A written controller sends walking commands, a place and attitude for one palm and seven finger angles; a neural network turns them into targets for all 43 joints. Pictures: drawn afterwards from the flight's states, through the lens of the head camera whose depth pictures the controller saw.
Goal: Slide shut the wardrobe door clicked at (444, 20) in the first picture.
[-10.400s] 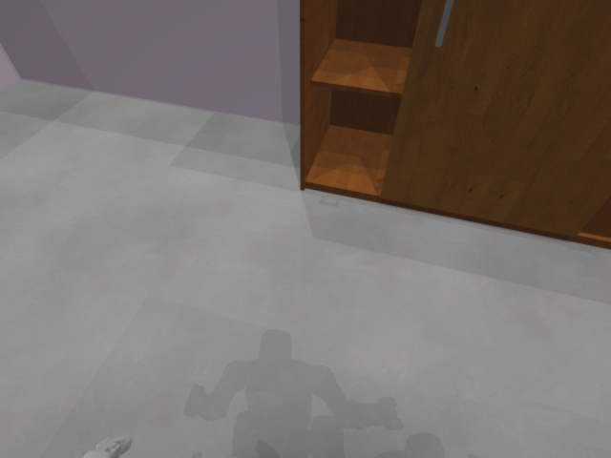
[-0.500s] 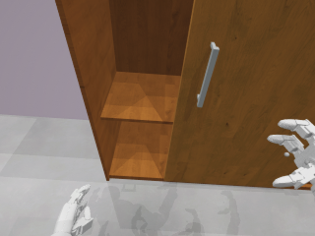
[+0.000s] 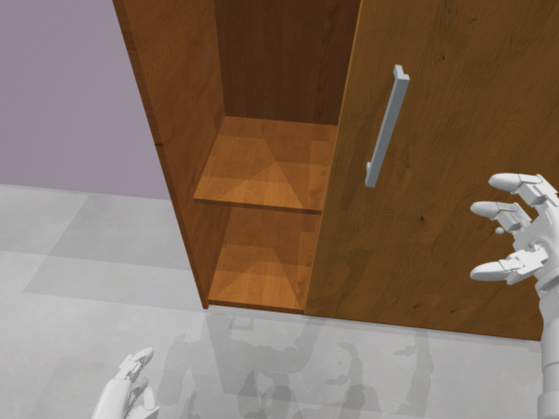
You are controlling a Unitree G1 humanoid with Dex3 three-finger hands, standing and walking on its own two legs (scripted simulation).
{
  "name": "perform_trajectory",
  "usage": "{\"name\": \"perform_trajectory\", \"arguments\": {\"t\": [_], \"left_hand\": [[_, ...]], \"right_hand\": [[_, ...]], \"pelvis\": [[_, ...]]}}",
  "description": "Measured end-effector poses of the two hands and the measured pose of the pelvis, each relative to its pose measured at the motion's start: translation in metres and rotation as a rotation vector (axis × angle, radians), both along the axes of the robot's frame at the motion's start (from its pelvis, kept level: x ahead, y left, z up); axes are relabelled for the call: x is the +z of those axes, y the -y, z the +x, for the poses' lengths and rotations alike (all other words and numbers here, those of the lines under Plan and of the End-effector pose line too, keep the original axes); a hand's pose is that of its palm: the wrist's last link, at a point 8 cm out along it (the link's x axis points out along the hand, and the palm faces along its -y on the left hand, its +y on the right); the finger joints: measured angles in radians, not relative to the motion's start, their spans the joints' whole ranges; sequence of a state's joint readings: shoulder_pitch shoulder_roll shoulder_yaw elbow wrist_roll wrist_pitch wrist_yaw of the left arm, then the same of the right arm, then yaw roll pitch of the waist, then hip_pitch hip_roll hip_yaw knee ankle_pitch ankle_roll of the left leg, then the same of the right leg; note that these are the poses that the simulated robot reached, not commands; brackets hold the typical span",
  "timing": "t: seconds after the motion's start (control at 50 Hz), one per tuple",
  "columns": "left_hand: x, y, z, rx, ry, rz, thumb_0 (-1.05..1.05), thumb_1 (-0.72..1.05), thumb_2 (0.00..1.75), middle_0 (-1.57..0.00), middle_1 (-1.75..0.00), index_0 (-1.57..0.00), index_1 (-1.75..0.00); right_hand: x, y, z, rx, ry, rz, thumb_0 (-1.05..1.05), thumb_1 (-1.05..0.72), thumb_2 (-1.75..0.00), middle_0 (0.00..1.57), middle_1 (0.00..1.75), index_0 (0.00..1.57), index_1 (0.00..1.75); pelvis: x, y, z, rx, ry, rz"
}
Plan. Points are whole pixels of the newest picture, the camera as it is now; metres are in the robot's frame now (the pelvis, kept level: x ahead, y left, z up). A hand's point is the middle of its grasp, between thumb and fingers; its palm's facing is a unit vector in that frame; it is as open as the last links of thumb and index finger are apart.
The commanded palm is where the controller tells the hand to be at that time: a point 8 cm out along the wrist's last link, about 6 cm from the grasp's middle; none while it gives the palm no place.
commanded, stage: move the hooked fingers beside the handle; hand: right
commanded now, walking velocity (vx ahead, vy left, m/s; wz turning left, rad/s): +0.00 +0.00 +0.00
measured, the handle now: (383, 131) +0.58 -0.15 +0.12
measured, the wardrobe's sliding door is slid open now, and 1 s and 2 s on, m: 0.37 0.37 0.37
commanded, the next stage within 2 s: feel for the door with the fingertips in 1.86 s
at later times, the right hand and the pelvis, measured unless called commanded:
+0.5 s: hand (455, 189) +0.42 -0.23 +0.14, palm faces +0.04 +1.00 -0.01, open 14.0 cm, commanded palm +0.41 -0.28 +0.14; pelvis +0.01 -0.01 +0.00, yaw +0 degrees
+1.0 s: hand (427, 155) +0.50 -0.20 +0.14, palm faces +0.05 +1.00 -0.01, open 14.0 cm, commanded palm +0.49 -0.26 +0.13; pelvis +0.01 +0.00 -0.01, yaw +1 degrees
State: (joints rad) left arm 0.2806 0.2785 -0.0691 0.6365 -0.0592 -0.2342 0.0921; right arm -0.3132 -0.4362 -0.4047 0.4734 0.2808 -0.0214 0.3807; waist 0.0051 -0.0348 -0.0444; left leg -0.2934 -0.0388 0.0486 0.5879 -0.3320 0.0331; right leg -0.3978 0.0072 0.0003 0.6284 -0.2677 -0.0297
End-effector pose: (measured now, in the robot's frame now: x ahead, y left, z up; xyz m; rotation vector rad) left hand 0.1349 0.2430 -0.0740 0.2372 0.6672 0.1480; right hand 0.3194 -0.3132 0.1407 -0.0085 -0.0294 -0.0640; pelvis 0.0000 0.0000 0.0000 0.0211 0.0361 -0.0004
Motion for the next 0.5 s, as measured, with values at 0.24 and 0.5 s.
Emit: {"name": "perform_trajectory", "arguments": {"t": [0.24, 0.5], "left_hand": [[-0.008, 0.007, -0.017, 0.022, -0.091, 0.008, 0.01, 0.9, 0.9, -0.2, -0.3, -0.2, -0.3], [-0.021, 0.007, -0.039, 0.049, -0.196, -0.006, 0.01, 0.9, 0.9, -0.2, -0.3, -0.2, -0.3]], "right_hand": [[-0.002, -0.013, 0.039, 0.017, -0.002, 0.007, -0.01, 0.5, -0.3, 0.3, 1.2, 0.3, 1.2], [-0.002, -0.033, 0.08, 0.022, -0.029, -0.001, -0.01, 0.5, -0.3, 0.3, 1.2, 0.3, 1.2]], "pelvis": [[-0.001, 0.011, 0.004, -0.003, -0.027, 0.005], [-0.002, 0.015, 0.006, -0.003, -0.054, 0.006]]}}
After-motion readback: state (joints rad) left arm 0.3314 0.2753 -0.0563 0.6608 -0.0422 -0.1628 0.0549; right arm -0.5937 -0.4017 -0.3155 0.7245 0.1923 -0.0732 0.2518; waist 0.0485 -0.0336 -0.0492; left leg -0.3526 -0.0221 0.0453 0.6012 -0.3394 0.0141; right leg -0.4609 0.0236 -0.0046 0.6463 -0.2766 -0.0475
